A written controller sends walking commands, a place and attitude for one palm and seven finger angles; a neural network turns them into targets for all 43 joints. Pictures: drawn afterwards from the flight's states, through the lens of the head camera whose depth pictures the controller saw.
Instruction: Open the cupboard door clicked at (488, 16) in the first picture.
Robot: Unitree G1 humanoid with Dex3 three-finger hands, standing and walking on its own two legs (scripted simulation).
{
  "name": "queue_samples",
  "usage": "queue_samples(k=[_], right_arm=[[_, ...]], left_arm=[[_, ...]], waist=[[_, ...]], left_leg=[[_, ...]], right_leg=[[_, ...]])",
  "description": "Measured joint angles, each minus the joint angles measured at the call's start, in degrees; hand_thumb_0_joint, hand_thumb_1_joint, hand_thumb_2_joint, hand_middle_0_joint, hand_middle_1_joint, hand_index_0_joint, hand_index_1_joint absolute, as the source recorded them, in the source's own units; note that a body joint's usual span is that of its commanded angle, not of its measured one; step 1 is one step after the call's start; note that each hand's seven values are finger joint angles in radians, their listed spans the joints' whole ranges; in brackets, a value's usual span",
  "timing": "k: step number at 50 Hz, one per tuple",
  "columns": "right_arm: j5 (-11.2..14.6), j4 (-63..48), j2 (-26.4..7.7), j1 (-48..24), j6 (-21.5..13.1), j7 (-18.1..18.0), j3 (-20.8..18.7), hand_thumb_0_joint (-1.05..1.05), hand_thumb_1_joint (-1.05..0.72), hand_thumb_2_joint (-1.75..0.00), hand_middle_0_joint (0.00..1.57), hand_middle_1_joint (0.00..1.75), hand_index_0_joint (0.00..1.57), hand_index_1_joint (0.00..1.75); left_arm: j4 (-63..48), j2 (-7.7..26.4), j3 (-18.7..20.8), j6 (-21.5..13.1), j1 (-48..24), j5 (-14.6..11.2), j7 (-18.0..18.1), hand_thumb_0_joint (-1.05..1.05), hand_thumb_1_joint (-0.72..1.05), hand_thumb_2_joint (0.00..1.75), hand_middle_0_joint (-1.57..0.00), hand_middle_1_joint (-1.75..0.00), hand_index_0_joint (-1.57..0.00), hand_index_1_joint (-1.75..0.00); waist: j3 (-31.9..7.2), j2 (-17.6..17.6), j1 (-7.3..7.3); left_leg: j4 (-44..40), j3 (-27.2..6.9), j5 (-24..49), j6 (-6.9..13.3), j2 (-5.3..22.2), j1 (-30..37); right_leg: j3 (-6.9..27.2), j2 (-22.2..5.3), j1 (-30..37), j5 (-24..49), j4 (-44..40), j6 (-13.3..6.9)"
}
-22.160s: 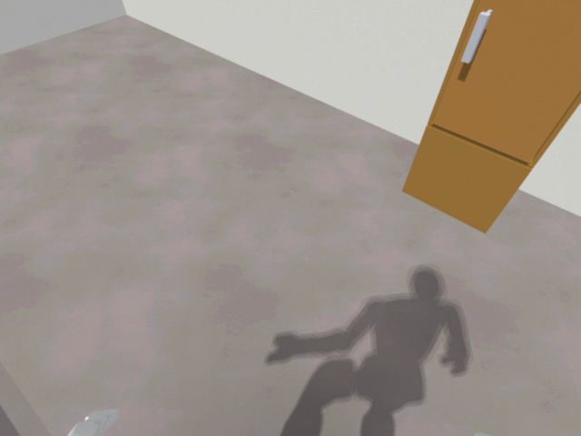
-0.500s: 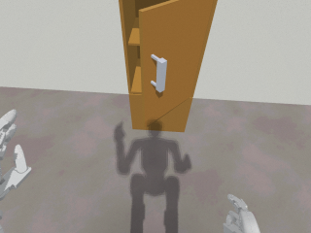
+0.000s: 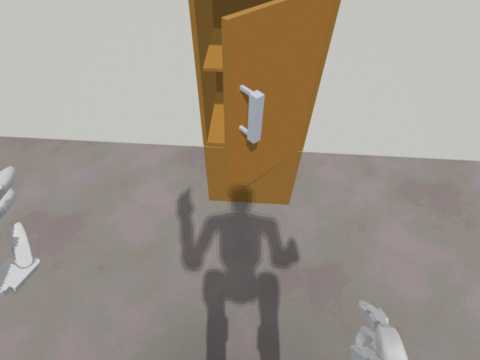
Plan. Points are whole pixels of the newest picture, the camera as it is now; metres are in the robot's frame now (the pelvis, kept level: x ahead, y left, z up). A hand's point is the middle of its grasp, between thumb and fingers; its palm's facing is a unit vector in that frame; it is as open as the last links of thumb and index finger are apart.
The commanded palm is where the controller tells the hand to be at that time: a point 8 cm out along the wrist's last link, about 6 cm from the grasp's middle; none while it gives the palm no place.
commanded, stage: let the arm hang, fingers relaxed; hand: left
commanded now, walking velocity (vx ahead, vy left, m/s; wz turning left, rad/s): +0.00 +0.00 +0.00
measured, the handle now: (249, 114) +0.69 +0.02 +0.01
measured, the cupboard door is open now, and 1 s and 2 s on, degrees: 45 45 45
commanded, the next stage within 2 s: look to check the result in 1.12 s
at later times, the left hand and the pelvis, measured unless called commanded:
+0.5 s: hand out of the picture -0.04 +0.17 -0.17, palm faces +0.01 -0.98 -0.21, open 7.1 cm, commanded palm none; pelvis -0.01 -0.03 +0.00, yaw +1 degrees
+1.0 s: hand out of the picture +0.03 +0.15 -0.17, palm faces +0.02 -0.97 -0.23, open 7.4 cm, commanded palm none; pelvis +0.00 -0.04 +0.00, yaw +1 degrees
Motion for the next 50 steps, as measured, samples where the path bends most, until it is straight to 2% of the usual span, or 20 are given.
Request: queue_samples(k=[1, 2, 3, 5, 8, 11, 15, 17, 20, 29, 38, 50], right_arm=[[0.03, 0.08, 0.03, -0.02, 0.04, 0.02, 0.01, 0.01, -0.90, -0.89, 0.20, 0.30, 0.20, 0.30], [0.36, 1.34, -0.54, -0.21, -1.34, 1.12, -0.29, 0.01, -0.90, -0.89, 0.20, 0.30, 0.20, 0.30], [0.56, 3.13, -1.52, -0.72, -1.88, 2.44, -0.72, 0.01, -0.90, -0.89, 0.20, 0.30, 0.20, 0.30], [0.65, 6.61, -3.64, -2.37, -0.32, 4.17, -1.05, 0.01, -0.90, -0.89, 0.20, 0.30, 0.20, 0.30], [0.06, 10.24, -5.13, -4.24, 2.60, 4.97, -1.08, 0.01, -0.90, -0.89, 0.20, 0.30, 0.20, 0.30], [-0.56, 12.77, -4.81, -3.59, 4.25, 5.25, -0.94, 0.01, -0.90, -0.89, 0.20, 0.30, 0.20, 0.30], [-0.93, 16.77, -3.37, -0.48, 5.97, 5.39, -0.53, 0.01, -0.91, -0.89, 0.20, 0.30, 0.20, 0.30], [-0.97, 19.19, -2.41, 1.29, 6.58, 5.20, -0.42, 0.01, -0.91, -0.89, 0.20, 0.30, 0.20, 0.30], [-0.93, 22.72, -1.41, 3.59, 7.31, 4.89, -0.38, 0.01, -0.91, -0.89, 0.20, 0.30, 0.20, 0.30], [-0.47, 28.88, -0.16, 5.85, 7.54, 4.12, -0.97, 0.01, -0.91, -0.89, 0.20, 0.30, 0.20, 0.30], [-0.50, 30.27, 1.35, 3.68, 6.86, 3.96, -0.83, 0.00, -0.91, -0.89, 0.20, 0.30, 0.20, 0.30], [-0.62, 30.58, 1.71, 1.48, 6.22, 3.70, -0.89, 0.00, -0.91, -0.89, 0.20, 0.30, 0.20, 0.30]], left_arm=[[0.17, -0.05, 0.08, -0.14, -0.08, -0.01, 0.06, 0.02, 0.89, 0.90, -0.21, -0.30, -0.21, -0.30], [3.28, 0.27, -1.01, -1.29, -1.61, 0.92, -0.66, 0.02, 0.89, 0.90, -0.21, -0.30, -0.21, -0.30], [8.66, 0.56, -3.26, -0.87, -4.53, 1.93, -2.10, 0.01, 0.89, 0.90, -0.21, -0.30, -0.21, -0.30], [21.85, -0.38, -8.41, 3.77, -10.19, 3.05, -4.71, 0.01, 0.90, 0.90, -0.20, -0.30, -0.21, -0.30], [42.17, -3.98, -14.47, 10.37, -14.91, 4.07, -6.92, 0.00, 0.90, 0.90, -0.20, -0.30, -0.20, -0.30], [57.44, -7.79, -19.34, 13.45, -15.87, 4.69, -8.29, 0.01, 0.91, 0.90, -0.20, -0.30, -0.20, -0.30], [70.68, -12.06, -23.60, 13.92, -14.97, 4.37, -8.94, 0.01, 0.91, 0.90, -0.20, -0.30, -0.20, -0.30], [75.30, -12.46, -22.69, 13.40, -14.89, 3.89, -7.62, 0.01, 0.96, 0.90, -0.21, -0.30, -0.21, -0.30], [80.66, -11.25, -22.81, 12.59, -14.63, 3.66, -7.92, 0.00, 0.99, 0.90, -0.21, -0.30, -0.21, -0.30], [90.28, -10.08, -22.56, 11.27, -14.32, 3.21, -7.78, 0.01, 0.93, 0.90, -0.20, -0.30, -0.21, -0.30], [91.96, -10.36, -22.24, 10.56, -17.80, 3.15, -7.10, 0.01, 0.91, 0.90, -0.20, -0.30, -0.20, -0.30], [91.31, -13.02, -22.52, 9.87, -21.16, 3.24, -7.03, 0.00, 0.91, 0.90, -0.20, -0.30, -0.20, -0.30]], waist=[[-0.10, 0.13, 0.05], [-0.62, 0.78, 0.04], [-1.05, 1.61, 0.31], [-1.84, 3.34, 0.58], [-2.27, 4.60, -0.32], [-1.49, 3.61, -1.35], [0.37, 0.14, -1.77], [1.30, -1.34, -1.44], [2.29, -2.09, -0.89], [2.70, 0.89, -0.70], [1.61, 2.27, -0.88], [0.83, 1.43, -1.03]], left_leg=[[0.06, -0.04, -0.02, -0.04, 0.10, -0.03], [1.14, -0.40, -0.24, 0.00, 0.18, -1.17], [2.51, -0.77, -0.60, 0.15, 0.04, -2.32], [4.63, -0.88, -1.29, 0.49, -0.33, -3.86], [6.66, 0.02, -2.21, 0.91, -0.66, -4.86], [6.80, 0.61, -2.36, 0.64, -0.31, -4.22], [5.50, 0.26, -1.64, -0.30, 0.34, -2.81], [4.64, -0.27, -1.06, -0.76, 0.74, -2.40], [3.31, -1.03, -0.19, -1.33, 1.23, -1.83], [0.74, -1.46, 0.87, -1.75, 1.59, 0.29], [-0.66, -1.21, 1.12, -1.99, 1.53, 2.03], [-1.99, -1.28, 1.02, -2.50, 1.52, 3.63]], right_leg=[[-0.03, 0.10, 0.09, 0.11, -0.19, -0.05], [-0.43, 0.13, -0.74, 0.01, 0.54, -0.03], [-0.86, -0.08, -1.69, -0.49, 1.85, -0.02], [-1.08, -0.62, -3.52, -1.82, 4.80, 0.03], [-0.25, -1.21, -5.68, -3.54, 8.87, 0.08], [0.36, -0.90, -5.52, -3.84, 9.57, -0.39], [0.07, -0.14, -3.96, -3.09, 7.92, -1.22], [-0.42, 0.36, -3.17, -2.36, 6.47, -1.65], [-1.11, 1.02, -1.93, -1.12, 3.99, -2.19], [-1.39, 1.66, 0.81, 0.53, 0.11, -2.58], [-1.08, 1.66, 2.10, 0.44, -0.50, -2.72], [-1.03, 1.76, 3.45, 0.01, -1.31, -2.96]])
